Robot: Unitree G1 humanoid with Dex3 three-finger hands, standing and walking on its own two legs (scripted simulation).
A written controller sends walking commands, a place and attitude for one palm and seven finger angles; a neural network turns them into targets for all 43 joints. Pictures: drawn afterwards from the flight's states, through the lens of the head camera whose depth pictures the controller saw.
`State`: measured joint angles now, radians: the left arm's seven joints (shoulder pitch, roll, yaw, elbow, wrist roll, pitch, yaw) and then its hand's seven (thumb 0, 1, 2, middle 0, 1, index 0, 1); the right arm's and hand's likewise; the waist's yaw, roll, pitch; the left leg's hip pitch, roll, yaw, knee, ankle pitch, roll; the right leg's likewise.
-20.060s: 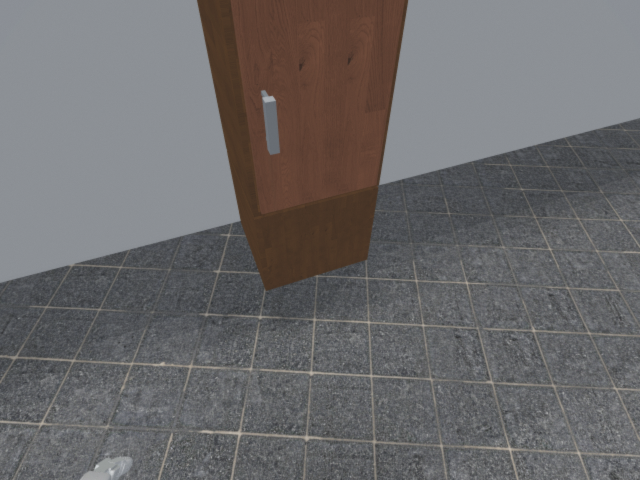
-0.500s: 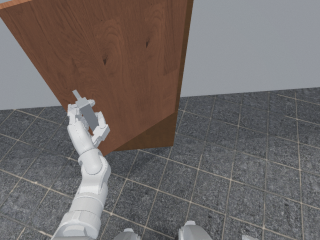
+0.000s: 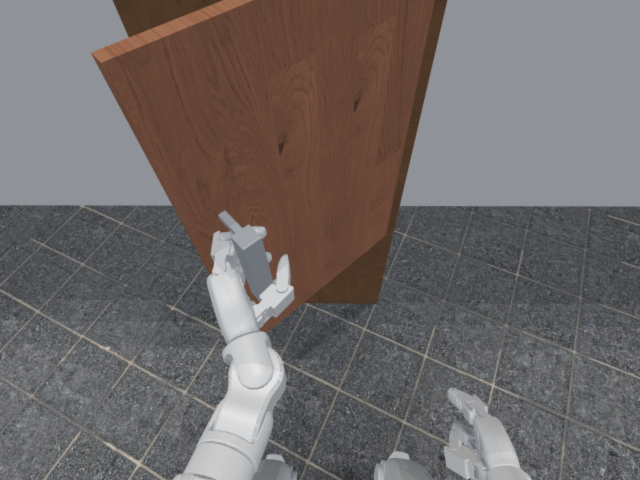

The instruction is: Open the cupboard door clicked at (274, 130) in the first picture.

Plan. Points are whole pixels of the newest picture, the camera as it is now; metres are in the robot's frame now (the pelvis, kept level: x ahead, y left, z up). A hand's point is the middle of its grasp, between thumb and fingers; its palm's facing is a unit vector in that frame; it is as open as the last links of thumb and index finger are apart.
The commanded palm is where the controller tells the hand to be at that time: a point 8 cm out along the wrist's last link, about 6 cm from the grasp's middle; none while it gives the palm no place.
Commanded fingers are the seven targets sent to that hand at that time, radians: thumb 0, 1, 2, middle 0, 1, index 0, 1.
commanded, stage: open thumb and fingers to let go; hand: left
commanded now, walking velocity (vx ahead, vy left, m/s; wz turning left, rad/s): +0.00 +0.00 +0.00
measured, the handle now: (246, 257) +0.38 +0.13 +0.04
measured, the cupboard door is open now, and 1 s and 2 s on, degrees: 43 43 44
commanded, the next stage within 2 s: slide the hand sideways off the handle in 0.58 s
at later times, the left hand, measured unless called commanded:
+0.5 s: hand (281, 287) +0.34 +0.08 +0.04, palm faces +0.45 -0.89 -0.03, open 14.8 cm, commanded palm +0.29 +0.12 +0.04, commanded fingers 0.00 -0.50 0.30 -0.17 -0.40 -0.17 -0.40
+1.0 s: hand (263, 312) +0.30 +0.09 +0.04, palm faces -0.05 -1.00 +0.02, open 16.3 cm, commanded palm +0.27 +0.14 +0.04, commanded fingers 0.00 -0.50 0.30 -0.15 -0.30 -0.15 -0.30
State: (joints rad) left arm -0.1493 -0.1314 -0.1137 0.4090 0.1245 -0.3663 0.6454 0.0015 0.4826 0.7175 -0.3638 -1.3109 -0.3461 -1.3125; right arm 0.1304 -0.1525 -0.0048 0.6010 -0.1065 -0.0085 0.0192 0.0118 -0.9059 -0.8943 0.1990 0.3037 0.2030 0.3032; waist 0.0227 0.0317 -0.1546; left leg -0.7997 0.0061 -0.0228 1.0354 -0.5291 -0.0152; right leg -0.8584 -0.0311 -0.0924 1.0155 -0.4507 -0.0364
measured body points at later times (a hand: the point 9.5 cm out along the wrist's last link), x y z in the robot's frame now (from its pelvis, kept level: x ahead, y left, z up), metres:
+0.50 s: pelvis -0.02 -0.01 +0.00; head +0.05 -0.03 +0.45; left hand +0.31 +0.12 +0.04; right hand +0.12 -0.25 -0.12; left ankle -0.02 +0.13 -0.67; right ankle +0.02 -0.10 -0.67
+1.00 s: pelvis -0.03 +0.01 +0.00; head +0.04 -0.01 +0.44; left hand +0.30 +0.15 +0.04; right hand +0.12 -0.23 -0.11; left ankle -0.02 +0.13 -0.67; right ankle +0.02 -0.10 -0.67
